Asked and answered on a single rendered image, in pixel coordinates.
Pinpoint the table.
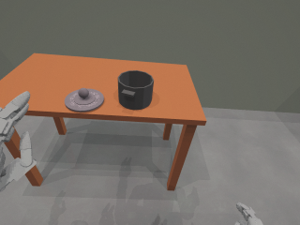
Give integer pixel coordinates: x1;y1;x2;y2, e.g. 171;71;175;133
0;53;207;191

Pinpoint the knob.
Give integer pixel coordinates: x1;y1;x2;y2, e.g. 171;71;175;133
78;88;89;98

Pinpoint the robot right hand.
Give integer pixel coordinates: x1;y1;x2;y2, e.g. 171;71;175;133
234;202;263;225

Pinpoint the pot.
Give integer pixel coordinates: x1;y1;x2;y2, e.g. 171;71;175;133
117;70;154;111

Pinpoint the lid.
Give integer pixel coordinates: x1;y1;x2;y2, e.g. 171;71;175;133
64;88;104;113

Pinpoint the robot left hand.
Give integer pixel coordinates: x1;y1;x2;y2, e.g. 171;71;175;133
0;91;37;192

